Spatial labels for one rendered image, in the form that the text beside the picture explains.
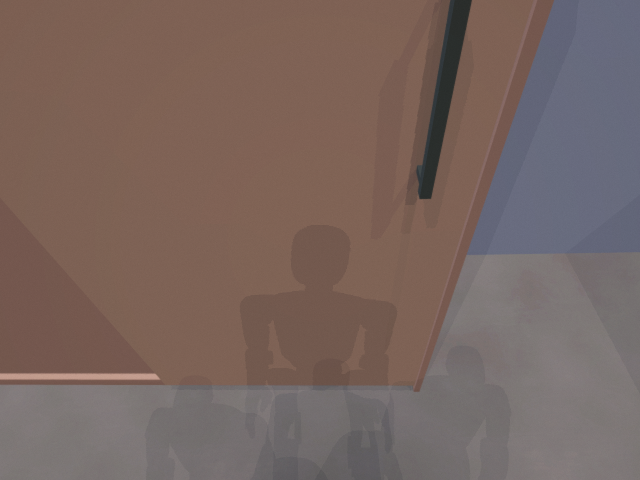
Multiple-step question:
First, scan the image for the handle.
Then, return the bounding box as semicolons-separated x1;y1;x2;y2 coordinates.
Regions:
416;0;472;199

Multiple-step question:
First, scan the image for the wardrobe door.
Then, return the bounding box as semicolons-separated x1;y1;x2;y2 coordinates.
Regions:
0;0;534;386
0;198;154;373

